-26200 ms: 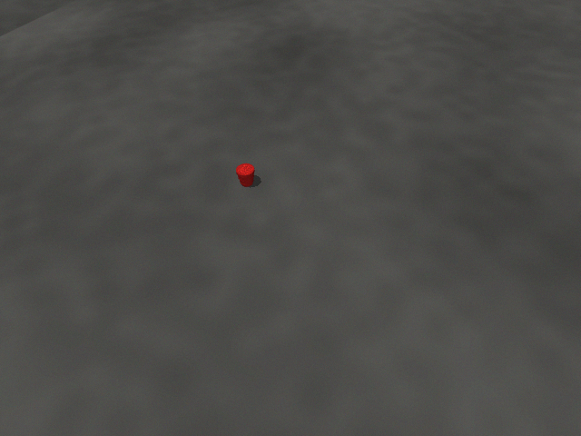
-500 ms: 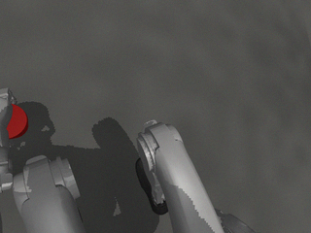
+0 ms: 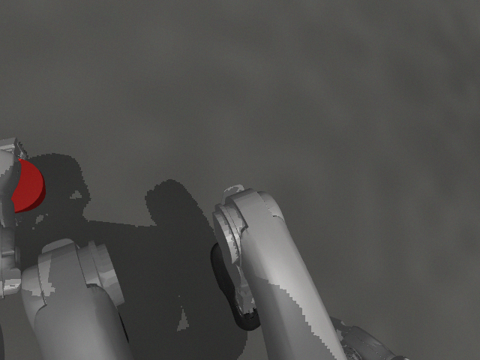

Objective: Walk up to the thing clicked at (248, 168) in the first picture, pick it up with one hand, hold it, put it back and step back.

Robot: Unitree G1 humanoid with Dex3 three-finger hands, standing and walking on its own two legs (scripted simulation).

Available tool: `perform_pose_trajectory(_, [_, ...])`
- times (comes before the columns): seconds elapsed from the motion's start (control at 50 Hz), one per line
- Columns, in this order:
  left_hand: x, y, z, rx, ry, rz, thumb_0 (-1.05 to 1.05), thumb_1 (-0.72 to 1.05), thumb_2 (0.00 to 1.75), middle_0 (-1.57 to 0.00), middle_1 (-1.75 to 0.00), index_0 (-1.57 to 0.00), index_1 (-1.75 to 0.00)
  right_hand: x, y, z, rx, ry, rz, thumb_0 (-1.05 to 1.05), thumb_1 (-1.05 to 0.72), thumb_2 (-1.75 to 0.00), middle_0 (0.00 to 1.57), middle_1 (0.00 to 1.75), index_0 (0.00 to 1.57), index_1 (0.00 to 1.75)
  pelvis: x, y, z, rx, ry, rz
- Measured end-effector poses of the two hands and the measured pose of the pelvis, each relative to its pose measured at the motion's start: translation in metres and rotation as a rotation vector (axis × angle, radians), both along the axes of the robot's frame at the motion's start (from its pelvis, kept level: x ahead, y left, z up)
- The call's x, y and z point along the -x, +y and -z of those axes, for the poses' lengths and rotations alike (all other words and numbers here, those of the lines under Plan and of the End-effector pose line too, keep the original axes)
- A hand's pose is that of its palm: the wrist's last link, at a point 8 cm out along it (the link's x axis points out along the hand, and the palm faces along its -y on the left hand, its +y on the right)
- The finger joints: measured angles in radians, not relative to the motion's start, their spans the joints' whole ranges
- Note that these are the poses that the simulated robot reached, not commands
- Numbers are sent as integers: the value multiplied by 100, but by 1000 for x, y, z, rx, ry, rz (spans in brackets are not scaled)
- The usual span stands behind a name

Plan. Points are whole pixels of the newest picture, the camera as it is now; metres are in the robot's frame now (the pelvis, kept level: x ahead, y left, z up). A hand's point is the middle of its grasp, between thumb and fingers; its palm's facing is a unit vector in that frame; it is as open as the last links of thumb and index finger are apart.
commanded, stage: settle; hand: left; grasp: from above
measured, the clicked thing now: (18, 189) +0.43 +0.25 -0.26
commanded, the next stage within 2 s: lift in 0.88 s
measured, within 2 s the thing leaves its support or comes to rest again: leaves its support in 0.38 s
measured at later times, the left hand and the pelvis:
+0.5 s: hand out of the picture +0.44 +0.27 -0.19, palm faces -0.33 -0.12 -0.94, open 11.5 cm; pelvis +0.01 +0.00 +0.02, yaw +1 degrees
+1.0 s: hand out of the picture +0.41 +0.26 -0.11, palm faces -0.45 -0.10 -0.89, open 11.5 cm; pelvis +0.01 -0.02 +0.05, yaw +7 degrees
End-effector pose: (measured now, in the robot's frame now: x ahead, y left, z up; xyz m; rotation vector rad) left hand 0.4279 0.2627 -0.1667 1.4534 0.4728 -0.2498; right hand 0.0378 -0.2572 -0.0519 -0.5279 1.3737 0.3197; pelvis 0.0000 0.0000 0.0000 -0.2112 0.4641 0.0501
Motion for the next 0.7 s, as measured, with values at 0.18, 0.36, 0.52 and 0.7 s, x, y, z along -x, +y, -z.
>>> perform_pose_trajectory(0.18, [-3,2,-1,7,10,-20,1,-31,90,-56,-108,-43,-106,8,-4,-5,18,28,21,0,-93,-90,20,30,20,30,0,1,-3,-1,13,-3])
perform_pose_trajectory(0.36, [-7,6,-6,5,-36,-34,1,-25,88,-60,-112,-39,-105,11,-6,-6,27,48,68,0,-94,-90,20,30,20,30,-4,0,-4,-2,36,-5])
perform_pose_trajectory(0.52, [-10,9,-44,-31,-108,-54,2,-20,84,-61,-109,-37,-98,-19,-3,1,-12,24,167,0,-94,-90,20,30,20,30,-16,-1,-21,-20,132,-14])
perform_pose_trajectory(0.7, [-4,11,-85,-67,0,-98,2,-19,82,-64,-103,-39,-92,-70,-5,12,-63,-80,174,0,-94,-91,20,30,20,30,-13,-5,-40,-61,150,-33])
